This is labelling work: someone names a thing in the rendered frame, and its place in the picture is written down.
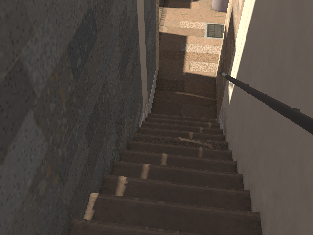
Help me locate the stairs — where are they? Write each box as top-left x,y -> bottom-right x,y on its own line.
67,114 -> 262,235

